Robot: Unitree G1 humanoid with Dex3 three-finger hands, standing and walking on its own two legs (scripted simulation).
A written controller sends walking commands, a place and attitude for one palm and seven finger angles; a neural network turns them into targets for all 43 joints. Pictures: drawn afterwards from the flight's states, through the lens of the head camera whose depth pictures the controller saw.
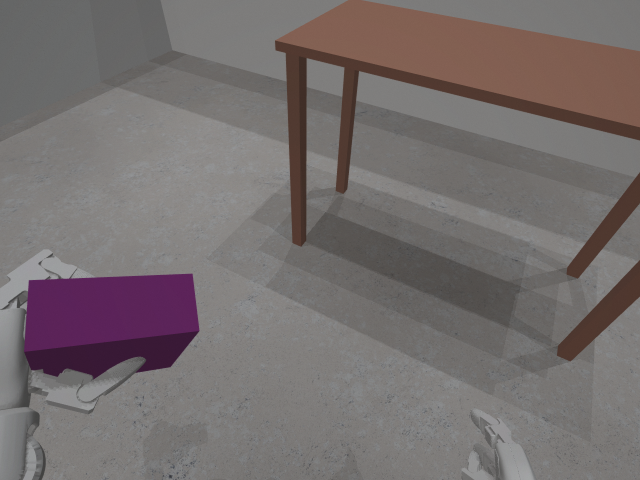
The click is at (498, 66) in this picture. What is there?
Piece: table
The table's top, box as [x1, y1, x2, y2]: [275, 0, 639, 139]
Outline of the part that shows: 275,40 276,50 639,139 639,51 363,0 348,0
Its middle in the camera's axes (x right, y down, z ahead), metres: +0.51 -0.50 +1.08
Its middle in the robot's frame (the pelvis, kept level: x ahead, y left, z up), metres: +1.17 -0.44 +0.06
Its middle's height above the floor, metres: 0.84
